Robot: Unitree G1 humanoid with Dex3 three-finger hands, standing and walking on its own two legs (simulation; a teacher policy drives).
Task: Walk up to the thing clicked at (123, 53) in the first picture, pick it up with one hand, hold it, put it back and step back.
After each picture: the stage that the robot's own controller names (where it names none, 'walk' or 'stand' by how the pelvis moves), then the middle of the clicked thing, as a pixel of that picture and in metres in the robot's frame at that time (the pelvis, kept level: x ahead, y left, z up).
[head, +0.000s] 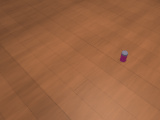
stand; (123, 56) +1.20 -0.39 -0.72
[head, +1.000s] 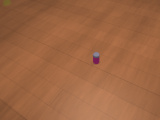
walk; (96, 58) +1.16 -0.01 -0.69
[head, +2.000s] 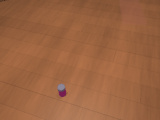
walk; (61, 90) +0.74 +0.26 -0.71
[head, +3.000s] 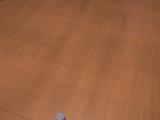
stand; (60, 119) +0.46 +0.20 -0.69
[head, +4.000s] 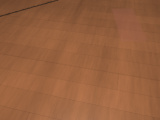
stand; out of the picture +0.40 +0.20 -0.72
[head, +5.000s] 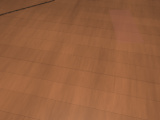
stand; out of the picture +0.37 +0.21 -0.73
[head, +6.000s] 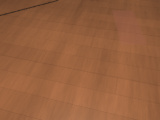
stand; out of the picture +0.37 +0.20 -0.73
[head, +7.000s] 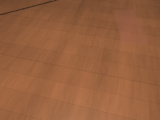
stand; out of the picture +0.36 +0.20 -0.73
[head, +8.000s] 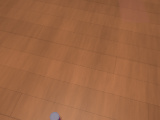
go down; (55, 118) +0.39 +0.19 -0.69
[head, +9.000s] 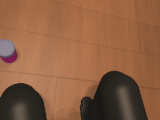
go down; (7, 52) +0.47 +0.22 -0.28
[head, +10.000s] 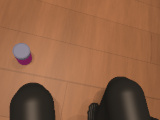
close in; (23, 54) +0.47 +0.21 -0.30
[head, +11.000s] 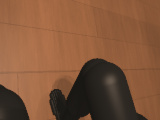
close in; out of the picture +0.45 +0.26 -0.23
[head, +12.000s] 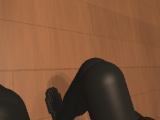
close; out of the picture +0.44 +0.26 -0.23
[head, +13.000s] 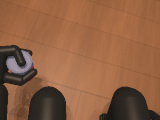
lift; (22, 67) +0.37 +0.23 -0.07
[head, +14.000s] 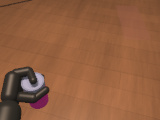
hold; (36, 91) +0.32 +0.17 +0.04
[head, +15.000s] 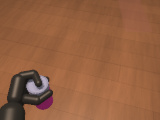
hold; (41, 93) +0.33 +0.17 +0.00
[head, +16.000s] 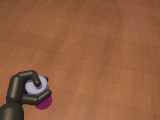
hold; (40, 93) +0.33 +0.17 +0.00
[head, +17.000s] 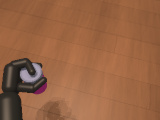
crouch; (34, 79) +0.38 +0.17 -0.06
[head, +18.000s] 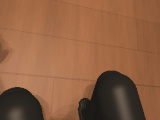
lower; out of the picture +0.50 +0.25 -0.12
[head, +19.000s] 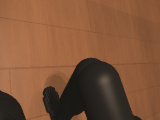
lower; out of the picture +0.45 +0.28 -0.24
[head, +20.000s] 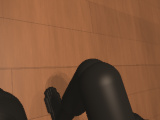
lower; out of the picture +0.45 +0.28 -0.24
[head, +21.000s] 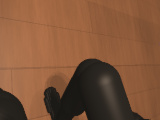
lower; out of the picture +0.45 +0.28 -0.24
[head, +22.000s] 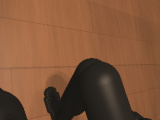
lower; out of the picture +0.45 +0.28 -0.24
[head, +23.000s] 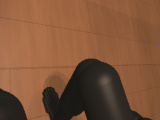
open; out of the picture +0.45 +0.28 -0.24
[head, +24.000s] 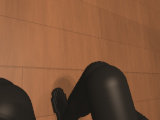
stand; out of the picture +0.44 +0.28 -0.25
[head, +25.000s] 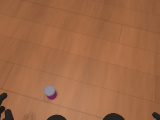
stand; (50, 92) +0.43 +0.19 -0.54
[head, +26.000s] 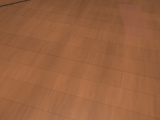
stand; out of the picture +0.40 +0.18 -0.67
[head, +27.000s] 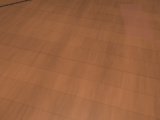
stand; out of the picture +0.39 +0.19 -0.67
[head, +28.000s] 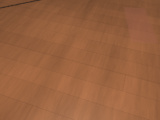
stand; out of the picture +0.39 +0.17 -0.71
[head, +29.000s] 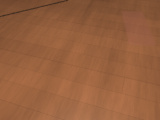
stand; out of the picture +0.40 +0.20 -0.73
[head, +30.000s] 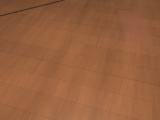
stand; out of the picture +0.38 +0.21 -0.73
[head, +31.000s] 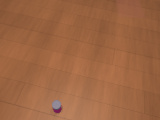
walk; (57, 106) +0.46 +0.16 -0.71
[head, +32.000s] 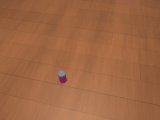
walk; (62, 76) +0.79 +0.25 -0.69
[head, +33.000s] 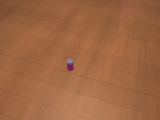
stand; (70, 64) +1.06 +0.17 -0.71
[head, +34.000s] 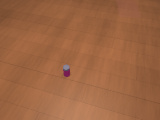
stand; (66, 70) +1.00 +0.20 -0.72
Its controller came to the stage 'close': yes
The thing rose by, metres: 0.71
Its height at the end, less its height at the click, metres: +0.00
